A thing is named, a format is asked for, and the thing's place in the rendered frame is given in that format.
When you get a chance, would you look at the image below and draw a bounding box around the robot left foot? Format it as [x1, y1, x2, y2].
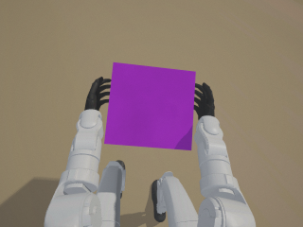
[116, 160, 125, 198]

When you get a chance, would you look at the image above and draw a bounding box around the right robot forearm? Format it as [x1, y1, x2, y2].
[194, 115, 256, 225]

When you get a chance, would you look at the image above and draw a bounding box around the left robot upper arm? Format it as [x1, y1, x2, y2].
[45, 192, 102, 227]

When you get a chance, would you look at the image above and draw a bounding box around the left robot forearm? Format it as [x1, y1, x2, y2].
[44, 109, 104, 227]

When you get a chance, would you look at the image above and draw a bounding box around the robot left hand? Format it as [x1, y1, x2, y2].
[84, 77, 112, 111]

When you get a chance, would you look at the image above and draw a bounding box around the robot right thigh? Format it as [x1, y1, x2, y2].
[157, 176, 198, 227]

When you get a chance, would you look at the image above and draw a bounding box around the robot right hand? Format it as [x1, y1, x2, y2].
[193, 83, 215, 120]

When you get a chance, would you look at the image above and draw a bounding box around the carton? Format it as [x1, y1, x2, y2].
[104, 62, 196, 150]

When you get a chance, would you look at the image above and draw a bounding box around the right robot upper arm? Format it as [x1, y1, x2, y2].
[197, 196, 256, 227]

